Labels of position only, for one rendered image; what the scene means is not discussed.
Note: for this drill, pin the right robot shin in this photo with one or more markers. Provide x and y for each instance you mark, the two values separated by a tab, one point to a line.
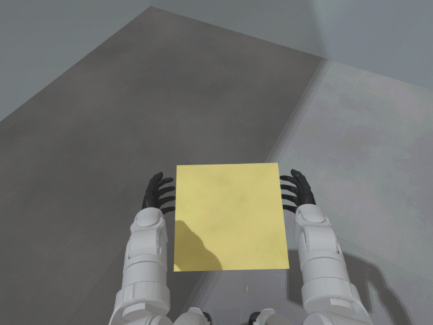
266	311

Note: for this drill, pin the robot shin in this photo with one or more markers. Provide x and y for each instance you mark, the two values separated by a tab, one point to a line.
195	310
266	311

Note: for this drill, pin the carton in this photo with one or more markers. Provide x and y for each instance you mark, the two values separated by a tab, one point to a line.
229	217

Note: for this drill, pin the robot right forearm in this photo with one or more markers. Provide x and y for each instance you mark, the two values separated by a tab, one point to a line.
326	282

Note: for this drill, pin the left robot shin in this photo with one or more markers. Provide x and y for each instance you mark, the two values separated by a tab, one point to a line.
195	310

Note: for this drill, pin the robot left forearm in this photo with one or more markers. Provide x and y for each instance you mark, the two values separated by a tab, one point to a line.
144	289

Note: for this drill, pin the right robot upper arm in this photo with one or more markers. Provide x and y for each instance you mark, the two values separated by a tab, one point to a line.
323	317

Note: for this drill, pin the robot right hand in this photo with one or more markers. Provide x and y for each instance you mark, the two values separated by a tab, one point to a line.
302	190

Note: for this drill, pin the robot left hand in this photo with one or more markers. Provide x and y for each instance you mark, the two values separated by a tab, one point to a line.
152	194

